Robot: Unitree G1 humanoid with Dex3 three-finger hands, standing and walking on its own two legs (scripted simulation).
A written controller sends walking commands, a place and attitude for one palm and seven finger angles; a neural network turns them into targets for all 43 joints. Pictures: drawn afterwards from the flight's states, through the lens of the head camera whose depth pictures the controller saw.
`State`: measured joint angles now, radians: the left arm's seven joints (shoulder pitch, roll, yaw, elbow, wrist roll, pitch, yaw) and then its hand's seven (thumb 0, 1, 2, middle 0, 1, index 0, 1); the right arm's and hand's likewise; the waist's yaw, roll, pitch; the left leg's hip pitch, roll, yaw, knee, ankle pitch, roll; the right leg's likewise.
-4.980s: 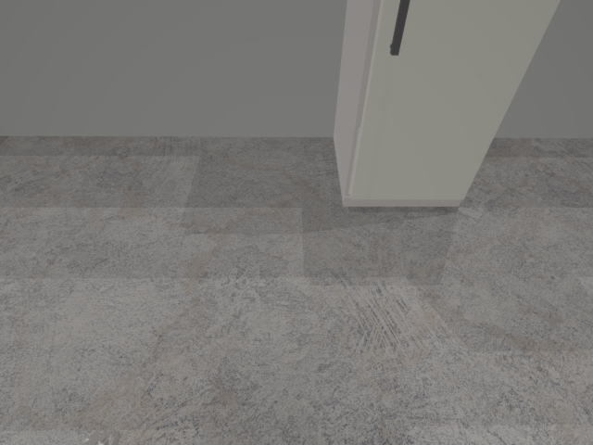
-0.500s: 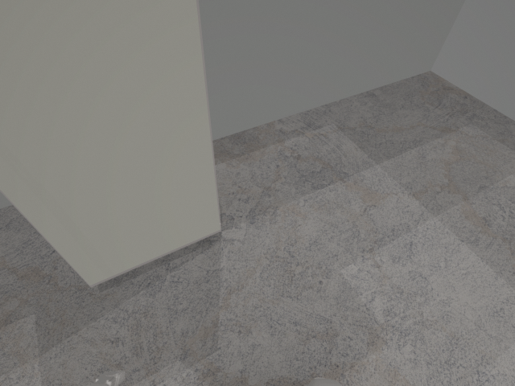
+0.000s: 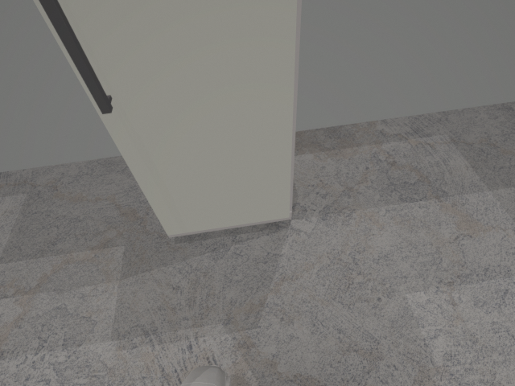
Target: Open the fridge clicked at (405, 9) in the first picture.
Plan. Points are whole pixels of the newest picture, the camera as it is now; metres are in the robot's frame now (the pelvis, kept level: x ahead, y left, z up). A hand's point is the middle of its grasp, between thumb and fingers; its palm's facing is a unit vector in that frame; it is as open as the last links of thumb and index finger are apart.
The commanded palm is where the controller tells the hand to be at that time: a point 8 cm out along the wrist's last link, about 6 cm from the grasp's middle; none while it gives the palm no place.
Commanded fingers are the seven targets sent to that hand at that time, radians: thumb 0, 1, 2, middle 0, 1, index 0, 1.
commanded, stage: turn to face it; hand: left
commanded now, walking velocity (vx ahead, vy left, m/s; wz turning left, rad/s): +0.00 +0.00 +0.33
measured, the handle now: (68, 29) +0.72 +0.42 +0.20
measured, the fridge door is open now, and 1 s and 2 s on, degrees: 0 0 0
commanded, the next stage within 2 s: take the last steps up to it in 0.22 s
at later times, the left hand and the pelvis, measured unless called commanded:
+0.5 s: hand out of the picture +0.00 +0.24 -0.16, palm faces +0.19 -0.95 -0.25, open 7.4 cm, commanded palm none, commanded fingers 0.00 0.90 0.90 -0.20 -0.30 -0.20 -0.30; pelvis -0.01 +0.03 +0.00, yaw +9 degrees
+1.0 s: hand out of the picture -0.06 +0.20 -0.17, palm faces +0.37 -0.92 -0.16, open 7.4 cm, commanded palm none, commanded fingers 0.00 0.90 0.90 -0.20 -0.30 -0.20 -0.30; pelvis +0.09 +0.10 -0.01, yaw +16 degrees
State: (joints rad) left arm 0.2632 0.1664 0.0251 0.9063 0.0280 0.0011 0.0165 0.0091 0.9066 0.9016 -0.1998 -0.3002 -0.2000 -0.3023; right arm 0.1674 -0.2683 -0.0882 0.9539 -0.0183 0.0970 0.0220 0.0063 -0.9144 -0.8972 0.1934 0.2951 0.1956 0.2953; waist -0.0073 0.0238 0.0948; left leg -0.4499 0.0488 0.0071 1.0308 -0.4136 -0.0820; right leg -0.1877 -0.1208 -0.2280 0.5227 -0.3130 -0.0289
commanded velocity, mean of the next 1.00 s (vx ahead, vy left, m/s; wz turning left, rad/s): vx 0.21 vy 0.05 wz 0.15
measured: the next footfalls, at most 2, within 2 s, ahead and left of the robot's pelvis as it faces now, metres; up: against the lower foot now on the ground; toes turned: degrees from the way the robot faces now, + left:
left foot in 0.16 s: +0.01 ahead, +0.15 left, +0.00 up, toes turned +10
right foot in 0.54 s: +0.05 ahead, -0.08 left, +0.00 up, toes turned +4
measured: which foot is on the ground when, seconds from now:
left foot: up 0.00-0.14, down 0.16-0.54, up 0.56-1.00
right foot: down 0.00-0.16, up 0.18-0.52, down 0.54-1.00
